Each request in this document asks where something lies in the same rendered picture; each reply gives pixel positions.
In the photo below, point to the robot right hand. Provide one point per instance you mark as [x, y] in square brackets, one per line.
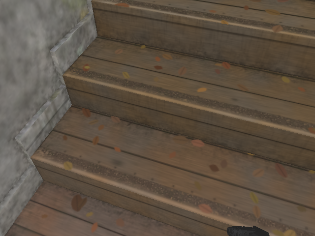
[246, 231]

